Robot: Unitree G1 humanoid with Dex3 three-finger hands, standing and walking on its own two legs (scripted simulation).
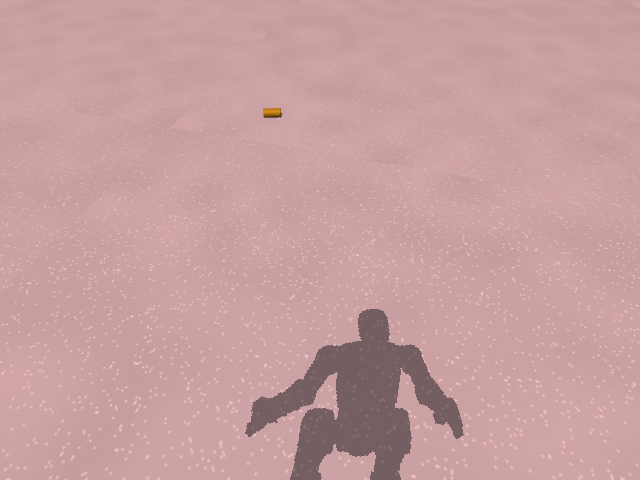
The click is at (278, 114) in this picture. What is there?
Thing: lying can
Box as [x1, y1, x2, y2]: [263, 108, 280, 116]
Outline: 263,109 264,116 280,116 280,108
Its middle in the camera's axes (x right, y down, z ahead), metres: -0.30 -0.84 +2.41
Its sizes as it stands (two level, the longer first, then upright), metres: 0.106 0.052 0.052
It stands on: the floor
